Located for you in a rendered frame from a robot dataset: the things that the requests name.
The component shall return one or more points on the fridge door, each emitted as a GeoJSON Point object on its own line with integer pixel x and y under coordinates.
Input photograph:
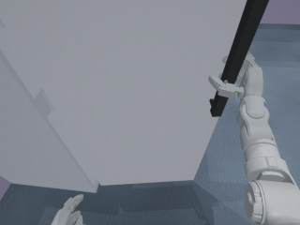
{"type": "Point", "coordinates": [129, 78]}

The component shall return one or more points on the left robot hand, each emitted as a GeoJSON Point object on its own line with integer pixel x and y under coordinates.
{"type": "Point", "coordinates": [64, 216]}

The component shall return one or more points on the right robot hand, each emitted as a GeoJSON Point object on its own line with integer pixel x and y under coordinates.
{"type": "Point", "coordinates": [251, 79]}

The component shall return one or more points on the robot right upper arm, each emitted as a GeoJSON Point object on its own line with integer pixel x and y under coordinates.
{"type": "Point", "coordinates": [272, 202]}

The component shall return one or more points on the handle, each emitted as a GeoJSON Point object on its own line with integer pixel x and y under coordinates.
{"type": "Point", "coordinates": [249, 23]}

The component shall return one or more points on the robot right forearm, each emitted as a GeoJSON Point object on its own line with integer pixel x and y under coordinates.
{"type": "Point", "coordinates": [263, 161]}

